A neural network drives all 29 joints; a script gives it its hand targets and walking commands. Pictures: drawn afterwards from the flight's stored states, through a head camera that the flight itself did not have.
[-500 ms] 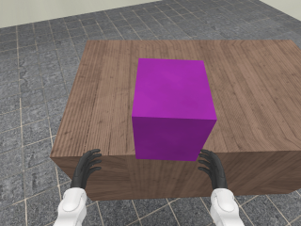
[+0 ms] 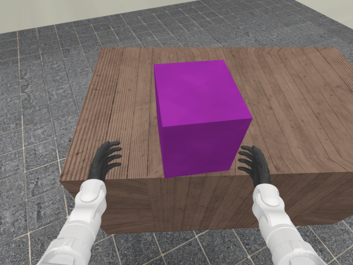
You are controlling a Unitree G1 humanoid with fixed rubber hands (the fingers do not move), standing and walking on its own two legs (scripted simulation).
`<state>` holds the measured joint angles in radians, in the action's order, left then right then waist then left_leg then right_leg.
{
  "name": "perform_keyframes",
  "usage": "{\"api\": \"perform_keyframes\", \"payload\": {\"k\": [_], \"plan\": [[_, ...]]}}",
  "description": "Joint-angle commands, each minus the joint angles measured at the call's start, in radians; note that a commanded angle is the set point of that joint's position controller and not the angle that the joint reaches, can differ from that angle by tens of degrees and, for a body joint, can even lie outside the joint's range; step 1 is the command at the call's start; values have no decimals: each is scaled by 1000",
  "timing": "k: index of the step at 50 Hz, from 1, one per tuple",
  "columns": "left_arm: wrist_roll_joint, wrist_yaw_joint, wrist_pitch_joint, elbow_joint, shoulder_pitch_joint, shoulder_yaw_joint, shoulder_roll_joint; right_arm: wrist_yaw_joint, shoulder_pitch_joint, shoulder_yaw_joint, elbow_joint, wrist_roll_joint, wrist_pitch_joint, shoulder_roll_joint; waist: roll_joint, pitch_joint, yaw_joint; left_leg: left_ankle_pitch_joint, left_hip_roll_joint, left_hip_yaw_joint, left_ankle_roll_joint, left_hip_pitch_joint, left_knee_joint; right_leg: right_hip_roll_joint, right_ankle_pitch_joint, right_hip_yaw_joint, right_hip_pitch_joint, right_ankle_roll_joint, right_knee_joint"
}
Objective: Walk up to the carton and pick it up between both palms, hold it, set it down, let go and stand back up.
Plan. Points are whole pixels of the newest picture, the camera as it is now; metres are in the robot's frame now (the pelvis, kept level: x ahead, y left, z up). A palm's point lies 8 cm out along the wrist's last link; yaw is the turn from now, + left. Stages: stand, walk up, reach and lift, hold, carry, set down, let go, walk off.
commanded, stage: reach and lift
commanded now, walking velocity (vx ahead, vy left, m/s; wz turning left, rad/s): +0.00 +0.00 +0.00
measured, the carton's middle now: (193, 120) +0.51 -0.04 -0.01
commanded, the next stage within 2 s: none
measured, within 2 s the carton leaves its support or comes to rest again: neither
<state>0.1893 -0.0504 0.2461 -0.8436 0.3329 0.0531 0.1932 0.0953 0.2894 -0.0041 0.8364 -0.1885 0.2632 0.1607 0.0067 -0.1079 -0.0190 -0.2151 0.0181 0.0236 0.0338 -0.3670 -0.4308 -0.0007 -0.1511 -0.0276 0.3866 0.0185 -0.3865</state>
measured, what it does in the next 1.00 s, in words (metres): stands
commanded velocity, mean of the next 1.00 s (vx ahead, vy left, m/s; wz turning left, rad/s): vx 0.00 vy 0.00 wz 0.00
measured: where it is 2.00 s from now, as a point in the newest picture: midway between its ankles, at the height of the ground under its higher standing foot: outside the picture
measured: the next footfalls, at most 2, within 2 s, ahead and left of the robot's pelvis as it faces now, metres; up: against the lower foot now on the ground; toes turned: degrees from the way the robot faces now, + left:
none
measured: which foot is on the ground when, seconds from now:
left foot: down 0.00-1.00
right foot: down 0.00-1.00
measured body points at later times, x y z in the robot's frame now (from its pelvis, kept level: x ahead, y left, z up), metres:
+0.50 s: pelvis +0.00 -0.02 +0.00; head +0.06 -0.02 +0.45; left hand +0.41 +0.19 +0.05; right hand +0.41 -0.20 +0.04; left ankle -0.01 +0.10 -0.74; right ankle +0.02 -0.13 -0.74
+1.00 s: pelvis -0.01 -0.02 +0.00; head +0.04 -0.01 +0.45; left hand +0.45 +0.21 +0.12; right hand +0.44 -0.19 +0.10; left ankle -0.01 +0.10 -0.74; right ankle +0.02 -0.13 -0.74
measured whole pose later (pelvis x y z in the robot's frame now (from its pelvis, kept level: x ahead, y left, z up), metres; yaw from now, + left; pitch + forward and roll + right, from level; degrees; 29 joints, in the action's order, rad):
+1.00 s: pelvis -0.01 -0.02 +0.00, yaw +3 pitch +17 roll +0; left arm 0.22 0.00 -0.14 -1.06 0.94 -0.05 0.32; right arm 0.16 0.84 0.12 0.90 -0.15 -0.21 0.18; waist 0.01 -0.22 0.03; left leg -0.09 0.02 -0.03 0.01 -0.48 -0.27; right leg 0.00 -0.06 0.01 0.49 0.00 -0.25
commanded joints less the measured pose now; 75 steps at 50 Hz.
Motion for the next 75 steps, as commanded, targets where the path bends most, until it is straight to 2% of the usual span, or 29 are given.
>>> {"api": "perform_keyframes", "payload": {"k": [1, 6, 10, 12, 15, 20, 24, 29, 33, 37, 38, 40, 44, 53, 58, 61, 69, 75], "plan": [[11, 3, 49, 192, 431, -44, 127, 1, 450, 8, -215, 2, 31, 97, -15, -430, -12, 271, -29, -57, -39, 195, 50, -13, 108, -6, -128, -35, 37], [8, 6, 28, 199, 532, -71, 156, 15, 546, 25, -231, 5, -5, 111, -41, -529, -15, 301, -28, -45, -36, 205, 52, -9, 145, -9, -149, -29, 37], [16, 10, 1, 170, 579, -87, 166, 22, 612, 31, -250, -2, -34, 121, -22, -599, -15, 360, -26, -44, -35, 217, 46, -12, 207, -10, -171, -20, 34], [18, 13, -13, 171, 608, -92, 176, 26, 643, 30, -259, -7, -50, 120, -33, -632, -18, 393, -22, -40, -38, 215, 48, -11, 244, -14, -195, -17, 32], [21, 18, -39, 158, 645, -111, 198, 32, 678, 39, -271, 4, -78, 131, 2, -668, -14, 437, -15, -41, -40, 212, 51, -14, 309, -14, -228, -3, 28], [20, 32, -90, 115, 699, -126, 217, 34, 731, 54, -256, 7, -140, 136, 3, -688, -10, 497, -5, -42, -41, 188, 78, -12, 411, -19, -296, 10, 26], [15, 47, -138, 78, 745, -135, 240, 32, 768, 68, -234, 21, -196, 136, 18, -690, 4, 518, 5, -41, -40, 170, 98, -10, 471, -21, -336, 23, 31], [1, 62, -182, 59, 834, -153, 266, 31, 822, 96, -196, 44, -256, 130, -2, -712, 18, 533, 12, -46, -46, 150, 114, -9, 527, -24, -373, 29, 33], [-6, 65, -206, 82, 912, -167, 284, 38, 883, 116, -217, 56, -288, 138, -11, -777, 27, 563, 14, -48, -48, 145, 120, -7, 577, -19, -412, 27, 29], [8, 66, -235, 86, 978, -169, 294, 46, 965, 125, -257, 55, -316, 144, -16, -834, 30, 572, 19, -45, -48, 142, 118, -6, 592, -16, -422, 28, 27], [8, 67, -242, 90, 994, -168, 298, 49, 976, 131, -256, 58, -325, 147, -34, -840, 30, 573, 20, -45, -50, 133, 120, -4, 591, -14, -429, 26, 28], [8, 64, -259, 85, 1031, -163, 310, 55, 1000, 136, -243, 54, -343, 151, -52, -846, 31, 568, 22, -43, -52, 137, 118, -7, 565, -10, -409, 23, 32], [24, 56, -297, 54, 1104, -147, 313, 64, 1072, 143, -224, 56, -382, 170, -50, -856, 38, 526, 16, -47, -59, 118, 124, -6, 494, -2, -398, 15, 42], [54, 25, -378, -82, 1264, -110, 313, 63, 1241, 147, -106, 35, -450, 210, -52, -807, 58, 418, 4, -44, -77, 110, 122, -13, 304, 22, -272, -2, 75], [65, 1, -393, -124, 1355, -96, 317, 62, 1314, 147, -35, 25, -456, 245, -69, -824, 63, 402, -5, -43, -88, 132, 117, -16, 256, 30, -222, -10, 87], [66, -17, -392, -136, 1382, -92, 317, 58, 1345, 141, -1, 18, -447, 265, -83, -839, 61, 434, -9, -44, -98, 161, 108, -15, 257, 32, -192, -16, 98], [75, -44, -369, -158, 1414, -93, 317, 32, 1412, 115, 49, 6, -396, 323, -48, -937, 55, 582, -15, -49, -112, 210, 98, -20, 371, 29, -190, -11, 110], [80, -45, -339, -194, 1381, -92, 324, 2, 1417, 82, 124, -18, -355, 347, -13, -978, 36, 608, -17, -52, -106, 177, 122, -13, 457, 11, -236, 8, 111]]}}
